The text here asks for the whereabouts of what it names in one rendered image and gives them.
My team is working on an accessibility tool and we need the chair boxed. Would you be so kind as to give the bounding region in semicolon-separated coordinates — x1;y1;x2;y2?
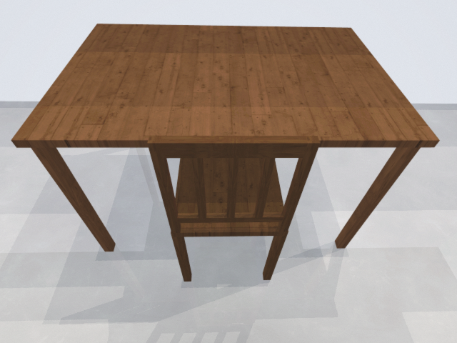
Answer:
147;136;320;282

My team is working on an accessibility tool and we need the table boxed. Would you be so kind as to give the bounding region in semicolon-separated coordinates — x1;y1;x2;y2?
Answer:
11;24;440;252

